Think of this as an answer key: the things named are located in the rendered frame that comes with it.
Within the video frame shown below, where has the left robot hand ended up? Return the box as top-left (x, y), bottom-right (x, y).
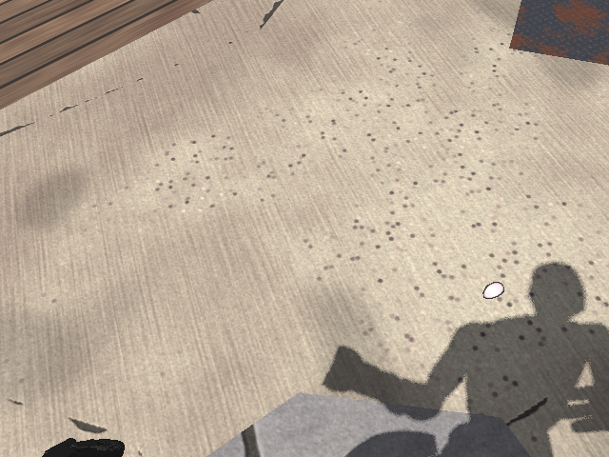
top-left (42, 438), bottom-right (125, 457)

